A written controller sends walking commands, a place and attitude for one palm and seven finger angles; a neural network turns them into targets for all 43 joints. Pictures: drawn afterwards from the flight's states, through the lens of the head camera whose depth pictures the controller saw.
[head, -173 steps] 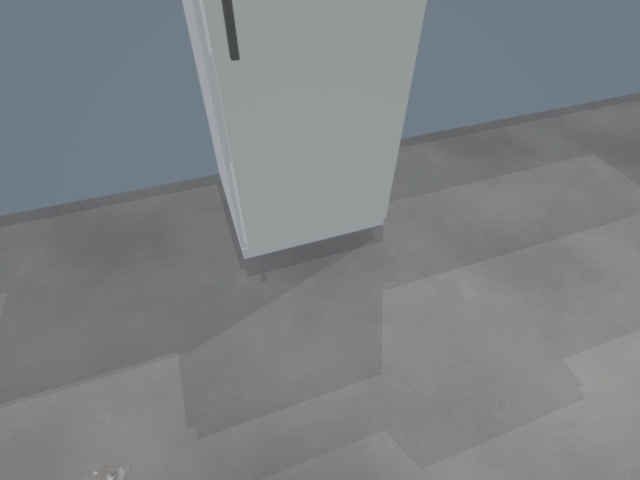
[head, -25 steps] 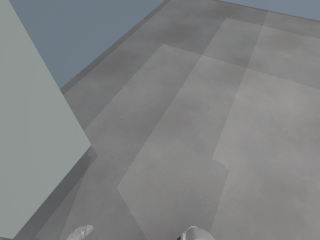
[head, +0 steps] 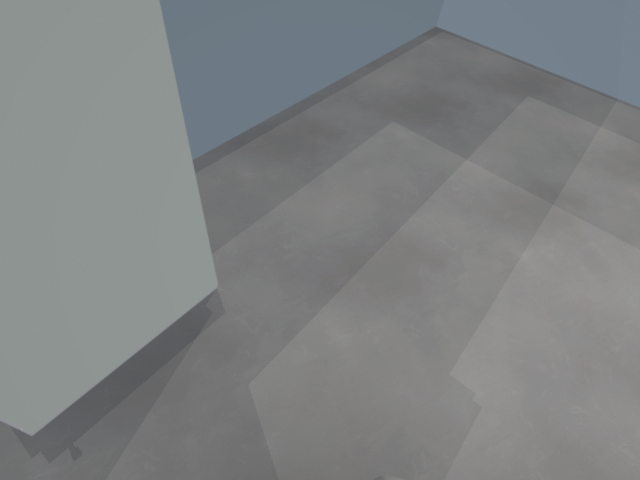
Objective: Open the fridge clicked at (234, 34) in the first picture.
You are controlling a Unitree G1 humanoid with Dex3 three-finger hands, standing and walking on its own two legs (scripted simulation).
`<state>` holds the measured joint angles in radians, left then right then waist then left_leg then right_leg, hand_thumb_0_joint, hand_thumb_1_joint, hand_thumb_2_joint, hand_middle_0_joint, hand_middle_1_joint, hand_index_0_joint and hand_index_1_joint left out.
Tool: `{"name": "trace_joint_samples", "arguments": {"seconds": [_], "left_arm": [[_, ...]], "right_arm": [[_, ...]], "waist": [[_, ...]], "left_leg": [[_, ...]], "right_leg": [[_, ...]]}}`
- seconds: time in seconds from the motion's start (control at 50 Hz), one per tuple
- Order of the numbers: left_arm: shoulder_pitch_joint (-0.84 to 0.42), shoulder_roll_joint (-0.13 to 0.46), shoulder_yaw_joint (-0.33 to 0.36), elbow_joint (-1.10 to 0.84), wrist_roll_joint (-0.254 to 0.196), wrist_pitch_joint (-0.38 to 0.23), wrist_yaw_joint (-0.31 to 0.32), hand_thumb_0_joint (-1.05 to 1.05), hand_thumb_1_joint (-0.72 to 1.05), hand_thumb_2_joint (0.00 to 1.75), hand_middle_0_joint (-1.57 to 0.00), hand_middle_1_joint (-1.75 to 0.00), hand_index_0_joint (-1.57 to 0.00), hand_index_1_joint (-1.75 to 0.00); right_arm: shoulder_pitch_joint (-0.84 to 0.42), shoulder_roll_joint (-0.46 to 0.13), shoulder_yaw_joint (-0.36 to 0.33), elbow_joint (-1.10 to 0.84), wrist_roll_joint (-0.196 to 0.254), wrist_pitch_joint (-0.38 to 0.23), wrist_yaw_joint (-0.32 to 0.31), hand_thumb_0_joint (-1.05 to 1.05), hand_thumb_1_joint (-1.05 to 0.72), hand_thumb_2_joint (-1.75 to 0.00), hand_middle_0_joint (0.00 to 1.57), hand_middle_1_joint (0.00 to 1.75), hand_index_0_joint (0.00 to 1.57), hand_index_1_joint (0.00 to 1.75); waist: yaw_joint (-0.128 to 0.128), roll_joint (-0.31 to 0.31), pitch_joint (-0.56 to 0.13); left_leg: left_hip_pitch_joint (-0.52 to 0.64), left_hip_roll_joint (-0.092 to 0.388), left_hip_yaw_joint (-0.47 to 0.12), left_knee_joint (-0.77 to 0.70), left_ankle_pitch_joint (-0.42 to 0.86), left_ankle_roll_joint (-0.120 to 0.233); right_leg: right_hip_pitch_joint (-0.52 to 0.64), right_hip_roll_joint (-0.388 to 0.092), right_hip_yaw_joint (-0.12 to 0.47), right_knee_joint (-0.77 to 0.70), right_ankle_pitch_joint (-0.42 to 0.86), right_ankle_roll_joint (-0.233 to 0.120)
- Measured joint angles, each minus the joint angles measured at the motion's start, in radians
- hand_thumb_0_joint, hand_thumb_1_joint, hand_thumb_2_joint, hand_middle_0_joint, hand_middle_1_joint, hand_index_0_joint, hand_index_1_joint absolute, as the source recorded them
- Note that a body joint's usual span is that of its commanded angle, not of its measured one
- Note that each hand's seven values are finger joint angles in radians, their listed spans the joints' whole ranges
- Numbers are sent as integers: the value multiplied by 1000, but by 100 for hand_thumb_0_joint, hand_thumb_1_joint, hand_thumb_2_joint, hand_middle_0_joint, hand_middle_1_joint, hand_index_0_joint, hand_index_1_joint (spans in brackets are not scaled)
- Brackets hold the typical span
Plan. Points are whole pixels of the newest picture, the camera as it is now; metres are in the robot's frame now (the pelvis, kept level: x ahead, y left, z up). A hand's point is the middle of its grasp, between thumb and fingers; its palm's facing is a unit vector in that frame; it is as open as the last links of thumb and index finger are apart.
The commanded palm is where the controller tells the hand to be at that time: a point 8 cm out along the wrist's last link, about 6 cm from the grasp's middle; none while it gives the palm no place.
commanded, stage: turn to face it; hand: left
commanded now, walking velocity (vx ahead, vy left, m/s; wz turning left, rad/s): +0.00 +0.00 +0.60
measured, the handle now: out of the picture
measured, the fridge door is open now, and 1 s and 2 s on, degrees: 0 0 0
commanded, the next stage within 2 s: take the last steps up to it in 1.40 s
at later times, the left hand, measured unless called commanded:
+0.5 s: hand out of the picture +0.02 +0.15 -0.13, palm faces +0.31 -0.91 -0.28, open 7.4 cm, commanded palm none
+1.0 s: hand out of the picture -0.18 +0.16 -0.17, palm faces +0.61 -0.75 -0.26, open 7.4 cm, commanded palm none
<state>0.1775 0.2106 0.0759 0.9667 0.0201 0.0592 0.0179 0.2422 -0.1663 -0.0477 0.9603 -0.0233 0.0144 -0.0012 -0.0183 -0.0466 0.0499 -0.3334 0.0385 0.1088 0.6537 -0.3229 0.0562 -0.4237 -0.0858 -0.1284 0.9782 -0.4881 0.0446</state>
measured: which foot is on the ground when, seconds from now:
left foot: down 0.00-0.42, up 0.44-0.84, down 0.86-1.00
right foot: up 0.00-0.40, down 0.42-0.86, up 0.88-1.00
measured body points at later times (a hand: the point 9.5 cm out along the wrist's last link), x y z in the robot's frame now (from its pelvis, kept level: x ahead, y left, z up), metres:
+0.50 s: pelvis -0.03 -0.07 +0.01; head -0.01 -0.09 +0.46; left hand +0.01 +0.20 -0.11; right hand +0.10 -0.31 -0.15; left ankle -0.02 +0.07 -0.68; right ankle +0.01 -0.17 -0.73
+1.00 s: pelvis -0.08 -0.05 +0.01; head -0.06 -0.01 +0.45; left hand -0.21 +0.20 -0.15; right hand +0.17 -0.19 -0.11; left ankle -0.13 +0.04 -0.73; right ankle +0.00 -0.17 -0.65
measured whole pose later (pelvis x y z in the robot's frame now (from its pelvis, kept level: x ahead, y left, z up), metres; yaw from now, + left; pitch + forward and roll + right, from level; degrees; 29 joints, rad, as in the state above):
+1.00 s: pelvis -0.08 -0.05 +0.01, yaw +36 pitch +0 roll -1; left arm 0.23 0.29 0.08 0.95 0.02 0.08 0.01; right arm 0.14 -0.22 -0.05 0.89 -0.01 0.02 0.01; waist 0.02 -0.05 0.09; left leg -0.27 0.01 0.05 0.56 -0.29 0.03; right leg -0.48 -0.13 -0.09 1.10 -0.46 0.09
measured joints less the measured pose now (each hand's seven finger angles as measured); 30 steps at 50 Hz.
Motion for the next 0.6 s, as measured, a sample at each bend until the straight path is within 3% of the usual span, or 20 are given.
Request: {"name": "trace_joint_samples", "arguments": {"seconds": [0.06, 0.14, 0.26, 0.38, 0.4, 0.42, 0.46, 0.5, 0.54, 0.6], "left_arm": [[4, 20, 10, 8, 0, 4, -5, 1, 91, 90, -20, -30, -20, -30], [8, 40, 18, 1, -4, 3, -6, 1, 91, 90, -20, -30, -20, -30], [-12, 45, 17, -14, -9, 9, -3, 1, 91, 90, -19, -30, -20, -30], [-44, 14, -4, -54, -18, -8, -3, 1, 91, 90, -19, -30, -20, -30], [-42, 9, -8, -63, -19, -15, -4, 1, 91, 90, -20, -30, -20, -30], [-38, 2, -12, -71, -15, -24, -3, 1, 91, 90, -20, -30, -20, -30], [-31, -19, -25, -79, -7, -28, -1, 1, 91, 90, -20, -30, -20, -30], [-12, -35, -33, -82, -5, -26, 0, 1, 90, 90, -20, -30, -20, -30], [7, -41, -38, -80, -4, -26, 0, 1, 90, 90, -20, -30, -20, -30], [22, -42, -42, -74, -1, -29, 0, 1, 90, 90, -20, -30, -21, -30]], "right_arm": [[1, -2, 4, -6, 2, -5, -8, 0, -91, -90, 20, 30, 20, 30], [4, -7, 4, -5, 6, -3, -7, 0, -91, -90, 20, 30, 21, 30], [2, -22, -8, -9, 6, 8, 1, 0, -91, -90, 20, 30, 21, 30], [-11, -59, -28, -16, 3, 29, 8, 0, -90, -90, 20, 30, 21, 30], [-11, -65, -33, -19, 5, 33, 9, 0, -90, -90, 20, 30, 21, 30], [-11, -74, -38, -22, 9, 38, 11, 0, -90, -90, 20, 30, 21, 30], [-17, -93, -53, -19, 9, 52, 10, 1, -91, -90, 20, 30, 21, 30], [-16, -106, -60, -18, 2, 64, 16, 1, -91, -90, 20, 30, 20, 30], [-21, -115, -63, -20, -1, 69, 24, 1, -91, -90, 20, 30, 20, 30], [-25, -116, -62, -27, 0, 68, 31, 1, -91, -90, 20, 30, 20, 30]], "waist": [[1, 11, 10], [5, 22, 11], [-7, 38, 9], [-24, 74, 6], [-23, 78, 2], [-20, 86, -3], [-18, 107, -1], [-17, 108, -10], [-16, 100, -13], [-19, 84, -6]], "left_leg": [[24, -16, -24, -88, 57, 2], [44, -34, -61, -172, 115, 3], [35, -58, -125, -201, 154, -10], [-14, -80, -201, -156, 167, -46], [-28, -87, -212, -137, 163, -56], [-49, -90, -221, -101, 144, -62], [-112, -96, -212, 76, -27, -80], [-172, -95, -174, 281, -81, -88], [-208, -73, -138, 437, -57, -101], [-208, -35, -109, 513, -27, -121]], "right_leg": [[-62, 7, 62, 135, 68, 20], [-74, 2, 107, 134, 124, 43], [-19, 10, 133, -10, 96, 56], [94, 55, 126, -276, 100, 36], [130, 60, 119, -357, 139, 31], [154, 61, 106, -419, 180, -4], [158, 56, 74, -403, 192, -45], [179, 34, 46, -416, 191, -53], [200, 17, 25, -443, 202, -53], [220, -9, -12, -466, 214, -54]]}}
